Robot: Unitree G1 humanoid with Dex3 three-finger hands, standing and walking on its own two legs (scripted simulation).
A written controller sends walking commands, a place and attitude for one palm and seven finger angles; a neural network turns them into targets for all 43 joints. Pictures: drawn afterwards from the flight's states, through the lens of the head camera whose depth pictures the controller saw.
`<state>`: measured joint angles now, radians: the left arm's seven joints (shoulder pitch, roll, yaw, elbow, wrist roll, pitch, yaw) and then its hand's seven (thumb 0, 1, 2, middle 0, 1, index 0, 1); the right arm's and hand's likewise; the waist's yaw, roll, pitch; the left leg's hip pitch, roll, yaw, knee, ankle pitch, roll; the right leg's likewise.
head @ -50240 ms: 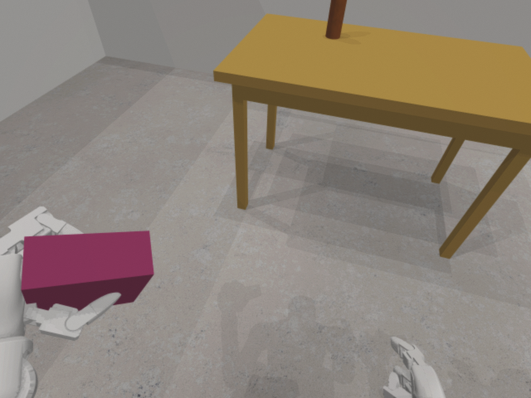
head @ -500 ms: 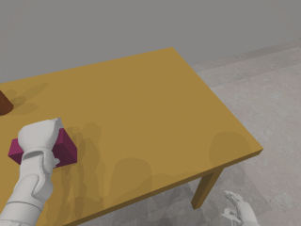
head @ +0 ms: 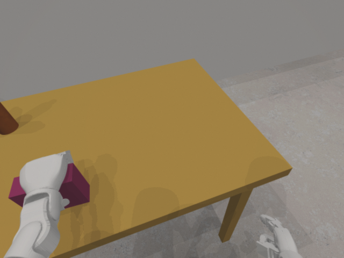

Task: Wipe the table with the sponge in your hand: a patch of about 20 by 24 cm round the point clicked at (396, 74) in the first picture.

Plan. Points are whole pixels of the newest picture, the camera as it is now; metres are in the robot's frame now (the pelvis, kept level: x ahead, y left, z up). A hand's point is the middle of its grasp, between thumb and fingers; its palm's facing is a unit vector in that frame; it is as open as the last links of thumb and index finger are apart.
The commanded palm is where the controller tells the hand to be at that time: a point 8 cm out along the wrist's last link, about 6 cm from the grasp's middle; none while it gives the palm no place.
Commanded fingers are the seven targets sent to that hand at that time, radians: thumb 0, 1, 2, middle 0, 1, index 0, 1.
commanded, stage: lift the sponge slowly off the table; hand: left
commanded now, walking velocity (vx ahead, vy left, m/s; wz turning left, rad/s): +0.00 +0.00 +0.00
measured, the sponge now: (57, 194) +0.24 +0.33 +0.01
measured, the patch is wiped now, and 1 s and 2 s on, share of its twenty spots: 1.00 1.00 1.00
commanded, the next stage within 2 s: none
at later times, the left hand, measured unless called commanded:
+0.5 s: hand (53, 187) +0.23 +0.31 +0.06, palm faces -0.01 -0.07 -1.00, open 9.2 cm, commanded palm +0.21 +0.31 +0.12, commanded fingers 0.00 0.10 1.30 -1.20 -1.60 -1.20 -1.60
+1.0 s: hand (45, 184) +0.23 +0.32 +0.08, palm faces +0.01 -0.07 -1.00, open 9.2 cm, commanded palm +0.20 +0.31 +0.15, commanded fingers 0.00 0.10 1.30 -1.20 -1.60 -1.20 -1.60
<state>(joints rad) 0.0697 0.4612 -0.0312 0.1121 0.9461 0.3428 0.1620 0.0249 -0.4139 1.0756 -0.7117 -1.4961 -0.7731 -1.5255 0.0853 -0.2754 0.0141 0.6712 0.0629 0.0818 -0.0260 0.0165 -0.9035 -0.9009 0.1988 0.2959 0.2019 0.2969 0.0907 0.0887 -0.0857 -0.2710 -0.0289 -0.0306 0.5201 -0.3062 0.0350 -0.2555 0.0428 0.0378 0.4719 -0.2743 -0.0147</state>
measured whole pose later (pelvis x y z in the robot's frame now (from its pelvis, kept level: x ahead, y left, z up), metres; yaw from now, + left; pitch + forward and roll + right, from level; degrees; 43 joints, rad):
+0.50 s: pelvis -0.01 +0.00 +0.00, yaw +0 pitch +1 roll -1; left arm 0.08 0.48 -0.03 0.07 0.92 0.31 0.11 0.00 -0.45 1.08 -0.76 -1.45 -0.82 -1.48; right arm 0.08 -0.27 0.01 0.69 0.05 0.08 -0.05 0.02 -0.90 -0.90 0.20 0.30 0.20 0.30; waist 0.10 0.09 -0.05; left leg -0.22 -0.03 -0.03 0.48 -0.28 0.04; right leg -0.20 0.04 0.04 0.43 -0.25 -0.01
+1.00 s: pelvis -0.01 +0.01 +0.01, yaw +1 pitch -2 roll -1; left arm 0.05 0.50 -0.04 0.01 0.91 0.33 0.04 -0.01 -0.47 1.07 -0.80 -1.41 -0.85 -1.44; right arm 0.04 -0.26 0.03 0.69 0.04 0.07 -0.06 0.02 -0.90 -0.90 0.20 0.30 0.20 0.30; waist 0.13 0.09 -0.02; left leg -0.14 -0.04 -0.04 0.42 -0.24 0.04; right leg -0.12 0.03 0.04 0.36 -0.21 -0.01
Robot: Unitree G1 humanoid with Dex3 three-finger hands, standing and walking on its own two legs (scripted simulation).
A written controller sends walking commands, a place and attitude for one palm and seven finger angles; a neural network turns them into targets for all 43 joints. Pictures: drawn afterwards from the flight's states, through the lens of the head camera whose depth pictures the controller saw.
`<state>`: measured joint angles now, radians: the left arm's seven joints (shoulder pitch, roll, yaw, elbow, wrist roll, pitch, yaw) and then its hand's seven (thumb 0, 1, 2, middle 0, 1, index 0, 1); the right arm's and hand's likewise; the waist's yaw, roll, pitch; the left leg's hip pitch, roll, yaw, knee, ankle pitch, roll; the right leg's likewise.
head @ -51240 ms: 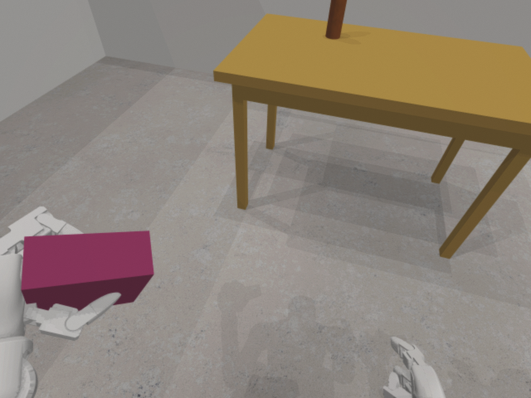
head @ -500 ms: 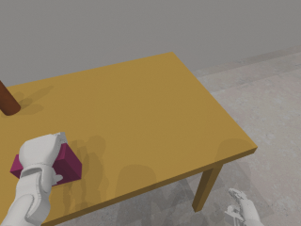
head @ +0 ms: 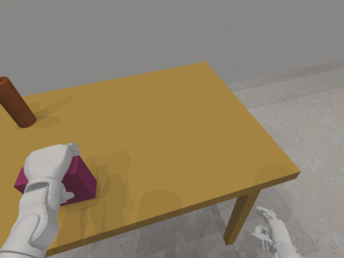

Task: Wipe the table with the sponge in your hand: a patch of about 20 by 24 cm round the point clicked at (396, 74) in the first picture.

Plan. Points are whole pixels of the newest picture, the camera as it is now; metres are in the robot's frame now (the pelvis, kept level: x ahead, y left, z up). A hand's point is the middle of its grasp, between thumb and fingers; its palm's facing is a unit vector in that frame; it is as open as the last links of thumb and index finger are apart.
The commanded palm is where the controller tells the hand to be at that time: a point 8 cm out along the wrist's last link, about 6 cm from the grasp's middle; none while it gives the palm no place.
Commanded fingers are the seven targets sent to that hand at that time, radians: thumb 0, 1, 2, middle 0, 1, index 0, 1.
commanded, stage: lift the sponge slowly off the table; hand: left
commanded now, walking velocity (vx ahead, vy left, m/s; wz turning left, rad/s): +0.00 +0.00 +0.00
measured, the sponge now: (63, 187) +0.23 +0.32 +0.03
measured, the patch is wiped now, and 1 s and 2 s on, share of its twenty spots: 1.00 1.00 1.00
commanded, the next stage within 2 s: bring the sponge back beside the body in 1.02 s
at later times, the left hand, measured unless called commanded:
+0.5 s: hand (57, 165) +0.24 +0.30 +0.11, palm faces +0.05 -0.05 -1.00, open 9.2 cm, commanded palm +0.21 +0.30 +0.18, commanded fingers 0.00 0.10 1.30 -1.20 -1.60 -1.20 -1.60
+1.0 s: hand (59, 149) +0.26 +0.29 +0.15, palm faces +0.10 -0.03 -0.99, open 9.2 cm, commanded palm +0.22 +0.29 +0.21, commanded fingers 0.00 0.10 1.30 -1.20 -1.60 -1.20 -1.60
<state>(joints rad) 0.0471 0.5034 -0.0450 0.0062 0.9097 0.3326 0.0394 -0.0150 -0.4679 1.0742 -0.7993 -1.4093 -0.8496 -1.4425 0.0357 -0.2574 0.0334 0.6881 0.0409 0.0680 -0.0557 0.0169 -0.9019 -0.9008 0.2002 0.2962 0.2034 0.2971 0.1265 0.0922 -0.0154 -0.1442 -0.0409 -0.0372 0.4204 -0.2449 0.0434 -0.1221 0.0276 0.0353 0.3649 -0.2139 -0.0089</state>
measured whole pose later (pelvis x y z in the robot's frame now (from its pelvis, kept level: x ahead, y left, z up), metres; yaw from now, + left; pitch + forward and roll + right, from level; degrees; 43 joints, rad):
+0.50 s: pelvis -0.01 -0.01 +0.00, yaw +0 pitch -3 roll -1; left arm -0.02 0.56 -0.01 -0.01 0.88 0.33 -0.03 -0.01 -0.47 1.07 -0.80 -1.41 -0.85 -1.44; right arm 0.04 -0.27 0.04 0.69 0.05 0.06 -0.07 0.02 -0.90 -0.90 0.20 0.30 0.20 0.30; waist 0.12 0.10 0.00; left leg -0.12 -0.03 -0.04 0.38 -0.21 0.03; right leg -0.10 0.04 0.03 0.34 -0.18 -0.02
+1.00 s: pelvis -0.02 -0.01 +0.00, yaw +0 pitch -3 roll +0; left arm -0.15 0.57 -0.05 0.00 0.88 0.38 -0.07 -0.01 -0.47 1.07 -0.80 -1.41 -0.85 -1.44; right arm 0.01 -0.26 0.06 0.69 0.06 0.06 -0.06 0.02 -0.90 -0.90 0.20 0.30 0.20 0.30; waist 0.12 0.11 0.00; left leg -0.12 -0.03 -0.04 0.36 -0.19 0.02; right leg -0.11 0.03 0.03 0.34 -0.17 -0.02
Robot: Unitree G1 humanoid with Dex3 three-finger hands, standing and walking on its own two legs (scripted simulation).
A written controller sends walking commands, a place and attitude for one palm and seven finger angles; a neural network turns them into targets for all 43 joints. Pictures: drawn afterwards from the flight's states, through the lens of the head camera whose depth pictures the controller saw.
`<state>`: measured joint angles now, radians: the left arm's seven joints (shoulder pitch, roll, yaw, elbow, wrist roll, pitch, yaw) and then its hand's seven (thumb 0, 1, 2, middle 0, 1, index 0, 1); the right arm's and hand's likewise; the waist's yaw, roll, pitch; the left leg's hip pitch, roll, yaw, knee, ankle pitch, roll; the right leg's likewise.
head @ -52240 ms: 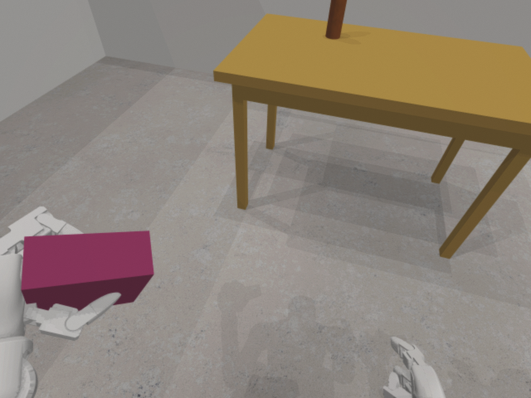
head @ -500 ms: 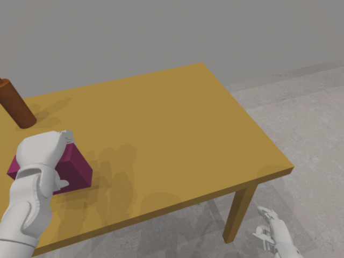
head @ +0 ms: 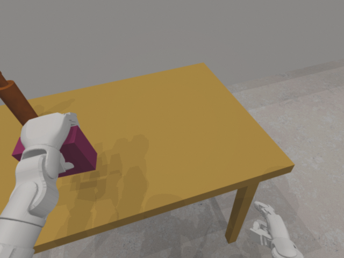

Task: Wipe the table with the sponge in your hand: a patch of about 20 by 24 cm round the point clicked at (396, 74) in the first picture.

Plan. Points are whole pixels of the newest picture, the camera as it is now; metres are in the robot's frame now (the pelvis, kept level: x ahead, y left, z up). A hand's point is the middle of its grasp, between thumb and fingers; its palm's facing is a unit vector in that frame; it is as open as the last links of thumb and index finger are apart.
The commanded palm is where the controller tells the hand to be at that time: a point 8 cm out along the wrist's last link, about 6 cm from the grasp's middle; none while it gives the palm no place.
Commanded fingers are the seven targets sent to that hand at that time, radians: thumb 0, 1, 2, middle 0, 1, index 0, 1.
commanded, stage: lift the sponge slowly off the table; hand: left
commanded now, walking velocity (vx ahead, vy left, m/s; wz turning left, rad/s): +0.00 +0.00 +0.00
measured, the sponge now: (63, 158) +0.28 +0.32 +0.10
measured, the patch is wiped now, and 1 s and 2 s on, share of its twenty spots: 1.00 1.00 1.00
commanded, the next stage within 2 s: bring the sponge back beside the body in 0.02 s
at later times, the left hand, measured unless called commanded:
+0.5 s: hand (54, 160) +0.25 +0.31 +0.13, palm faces +0.09 -0.06 -0.99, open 9.2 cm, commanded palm +0.21 +0.30 +0.20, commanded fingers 0.00 0.10 1.30 -1.20 -1.60 -1.20 -1.60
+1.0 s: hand (51, 176) +0.21 +0.30 +0.13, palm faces +0.09 -0.09 -0.99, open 9.2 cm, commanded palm +0.17 +0.29 +0.20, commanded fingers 0.00 0.10 1.30 -1.20 -1.60 -1.20 -1.60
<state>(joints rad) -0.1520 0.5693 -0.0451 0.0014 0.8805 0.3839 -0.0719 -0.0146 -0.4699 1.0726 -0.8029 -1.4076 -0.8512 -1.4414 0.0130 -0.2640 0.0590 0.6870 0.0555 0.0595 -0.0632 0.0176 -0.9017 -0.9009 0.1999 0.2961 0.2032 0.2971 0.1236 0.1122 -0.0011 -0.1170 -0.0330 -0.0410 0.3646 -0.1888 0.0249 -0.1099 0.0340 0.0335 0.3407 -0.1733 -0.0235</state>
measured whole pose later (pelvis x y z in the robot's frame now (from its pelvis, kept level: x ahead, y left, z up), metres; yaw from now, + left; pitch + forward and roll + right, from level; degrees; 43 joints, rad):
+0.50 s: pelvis +0.00 +0.00 +0.00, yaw +0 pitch -4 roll +0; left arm 0.00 0.57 -0.02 -0.15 0.86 0.41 -0.08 -0.01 -0.47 1.07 -0.80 -1.41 -0.85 -1.44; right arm 0.01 -0.27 0.05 0.67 0.05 0.06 -0.06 0.02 -0.90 -0.90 0.20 0.30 0.20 0.30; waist 0.15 0.11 0.00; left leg -0.12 -0.03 -0.04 0.39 -0.21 0.03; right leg -0.11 0.03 0.03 0.36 -0.19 -0.02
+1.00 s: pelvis +0.00 +0.00 +0.00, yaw -1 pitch -5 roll +0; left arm 0.14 0.56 -0.03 -0.29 0.85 0.46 -0.08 -0.01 -0.47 1.07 -0.80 -1.41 -0.85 -1.44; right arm 0.00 -0.27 0.06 0.66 0.04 0.07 -0.05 0.02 -0.90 -0.90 0.20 0.30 0.20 0.30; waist 0.15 0.12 0.00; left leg -0.11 -0.03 -0.03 0.40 -0.21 0.03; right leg -0.11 0.04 0.05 0.38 -0.19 -0.02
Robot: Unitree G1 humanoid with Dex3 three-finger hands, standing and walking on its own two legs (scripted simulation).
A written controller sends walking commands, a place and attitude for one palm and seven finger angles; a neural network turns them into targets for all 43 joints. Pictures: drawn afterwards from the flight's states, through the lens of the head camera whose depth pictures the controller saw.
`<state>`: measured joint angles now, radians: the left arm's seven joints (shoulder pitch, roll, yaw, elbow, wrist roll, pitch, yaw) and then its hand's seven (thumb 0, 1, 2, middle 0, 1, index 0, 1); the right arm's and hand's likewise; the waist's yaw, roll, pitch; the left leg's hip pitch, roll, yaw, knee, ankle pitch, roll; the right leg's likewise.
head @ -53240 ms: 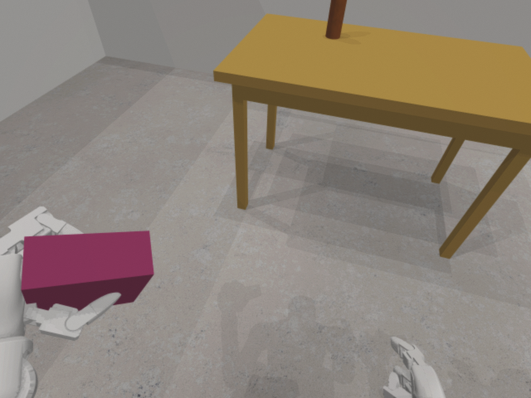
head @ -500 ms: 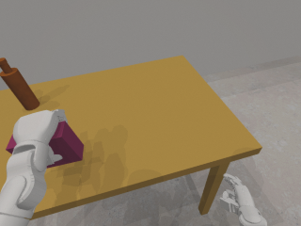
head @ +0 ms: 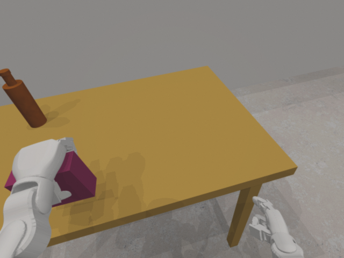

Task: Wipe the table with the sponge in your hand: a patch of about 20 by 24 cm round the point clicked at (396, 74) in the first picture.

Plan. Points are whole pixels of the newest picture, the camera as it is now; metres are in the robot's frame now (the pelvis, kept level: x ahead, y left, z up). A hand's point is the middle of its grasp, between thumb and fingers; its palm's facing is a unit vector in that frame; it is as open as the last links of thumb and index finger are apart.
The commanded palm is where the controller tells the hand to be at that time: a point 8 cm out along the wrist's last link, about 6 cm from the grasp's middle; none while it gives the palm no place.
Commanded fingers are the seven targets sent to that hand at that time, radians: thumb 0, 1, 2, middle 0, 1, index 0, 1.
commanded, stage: bring the sponge back beside the body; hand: left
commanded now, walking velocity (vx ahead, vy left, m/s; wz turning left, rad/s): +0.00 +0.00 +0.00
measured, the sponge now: (60, 185) +0.21 +0.31 +0.09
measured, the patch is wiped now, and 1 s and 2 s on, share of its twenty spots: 1.00 1.00 1.00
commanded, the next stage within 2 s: step back with the hand held close in 0.70 s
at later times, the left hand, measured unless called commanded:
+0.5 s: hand (56, 188) +0.18 +0.28 +0.12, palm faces +0.12 -0.12 -0.99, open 9.2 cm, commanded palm +0.15 +0.27 +0.20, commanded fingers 0.00 0.10 1.30 -1.20 -1.60 -1.20 -1.60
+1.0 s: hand (80, 172) +0.21 +0.23 +0.15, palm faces +0.29 -0.84 -0.45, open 9.2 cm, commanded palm +0.15 +0.28 +0.19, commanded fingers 0.00 0.10 1.30 -1.20 -1.60 -1.20 -1.60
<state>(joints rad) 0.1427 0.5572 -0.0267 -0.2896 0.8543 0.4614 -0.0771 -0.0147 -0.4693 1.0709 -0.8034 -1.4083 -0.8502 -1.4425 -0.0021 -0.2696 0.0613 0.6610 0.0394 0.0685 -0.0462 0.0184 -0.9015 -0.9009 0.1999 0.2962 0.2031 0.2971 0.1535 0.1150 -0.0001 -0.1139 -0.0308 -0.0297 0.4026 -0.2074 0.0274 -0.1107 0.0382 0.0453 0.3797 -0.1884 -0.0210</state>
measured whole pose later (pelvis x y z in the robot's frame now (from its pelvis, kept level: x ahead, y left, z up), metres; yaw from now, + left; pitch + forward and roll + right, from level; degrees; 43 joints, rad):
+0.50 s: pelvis -0.01 -0.01 +0.00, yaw +0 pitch -6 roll +0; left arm 0.26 0.55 -0.03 -0.39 0.84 0.45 -0.05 -0.01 -0.47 1.07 -0.80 -1.41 -0.85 -1.44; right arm 0.00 -0.26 0.06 0.65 0.03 0.06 -0.05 0.02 -0.90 -0.90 0.20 0.30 0.20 0.30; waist 0.16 0.11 0.00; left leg -0.11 -0.02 -0.03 0.43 -0.21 0.02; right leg -0.10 0.05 0.04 0.40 -0.19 -0.03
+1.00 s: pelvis -0.01 +0.00 -0.01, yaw -1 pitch -1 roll -2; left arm 0.36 0.43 0.26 -0.49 -0.02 0.07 0.07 -0.02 -0.47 1.07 -0.80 -1.41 -0.85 -1.44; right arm 0.13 -0.23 0.08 0.50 0.02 0.02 -0.06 0.02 -0.90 -0.90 0.20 0.30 0.20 0.30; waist 0.06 0.03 0.01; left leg -0.27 -0.01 -0.05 0.55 -0.25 0.02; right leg -0.24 0.07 0.04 0.46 -0.19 -0.02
